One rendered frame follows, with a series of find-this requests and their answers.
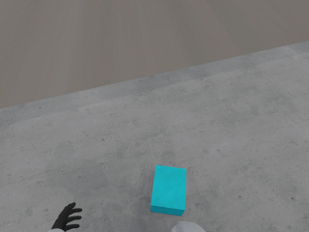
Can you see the robot left hand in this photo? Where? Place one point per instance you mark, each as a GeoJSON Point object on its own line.
{"type": "Point", "coordinates": [63, 218]}

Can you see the carton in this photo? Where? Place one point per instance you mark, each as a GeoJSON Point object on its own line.
{"type": "Point", "coordinates": [169, 190]}

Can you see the robot right thigh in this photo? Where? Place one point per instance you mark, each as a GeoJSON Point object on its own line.
{"type": "Point", "coordinates": [187, 226]}

